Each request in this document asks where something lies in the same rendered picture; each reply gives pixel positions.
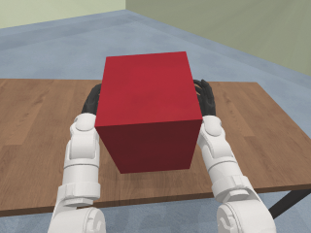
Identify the right robot forearm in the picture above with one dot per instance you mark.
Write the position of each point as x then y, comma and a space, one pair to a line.
228, 182

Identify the carton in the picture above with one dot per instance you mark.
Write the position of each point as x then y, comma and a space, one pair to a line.
148, 115

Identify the right robot hand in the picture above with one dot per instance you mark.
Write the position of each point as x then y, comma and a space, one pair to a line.
206, 98

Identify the left robot hand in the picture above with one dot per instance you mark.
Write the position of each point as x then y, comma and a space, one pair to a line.
91, 104

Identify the left robot forearm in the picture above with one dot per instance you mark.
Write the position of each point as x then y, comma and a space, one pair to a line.
80, 185

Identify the table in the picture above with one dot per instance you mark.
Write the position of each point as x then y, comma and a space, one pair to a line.
271, 150

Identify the robot left upper arm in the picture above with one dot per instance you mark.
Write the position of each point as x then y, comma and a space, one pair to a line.
85, 220

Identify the robot right upper arm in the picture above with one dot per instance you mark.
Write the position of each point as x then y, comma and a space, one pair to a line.
245, 216

